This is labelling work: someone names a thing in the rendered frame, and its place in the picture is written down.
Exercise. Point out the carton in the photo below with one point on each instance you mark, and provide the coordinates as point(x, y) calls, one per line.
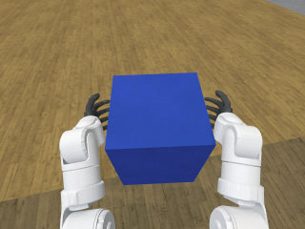
point(158, 129)

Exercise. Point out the left robot forearm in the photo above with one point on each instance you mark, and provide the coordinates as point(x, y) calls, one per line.
point(80, 165)

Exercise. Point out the right robot upper arm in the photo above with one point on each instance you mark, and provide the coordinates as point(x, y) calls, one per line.
point(231, 217)

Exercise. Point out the right robot hand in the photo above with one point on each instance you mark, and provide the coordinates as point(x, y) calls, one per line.
point(224, 106)

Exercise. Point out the left robot upper arm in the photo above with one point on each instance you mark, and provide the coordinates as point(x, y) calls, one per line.
point(100, 218)

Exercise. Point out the right robot forearm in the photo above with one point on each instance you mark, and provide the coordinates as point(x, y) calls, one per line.
point(240, 169)

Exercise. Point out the left robot hand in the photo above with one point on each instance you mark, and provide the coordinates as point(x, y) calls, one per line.
point(91, 109)

